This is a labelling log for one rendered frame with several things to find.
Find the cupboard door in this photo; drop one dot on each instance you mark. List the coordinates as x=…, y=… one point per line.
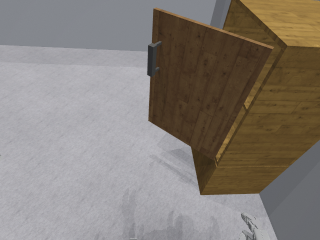
x=205, y=76

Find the right robot hand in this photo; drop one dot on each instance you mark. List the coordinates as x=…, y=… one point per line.
x=258, y=233

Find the handle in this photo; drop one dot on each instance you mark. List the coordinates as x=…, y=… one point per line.
x=151, y=59

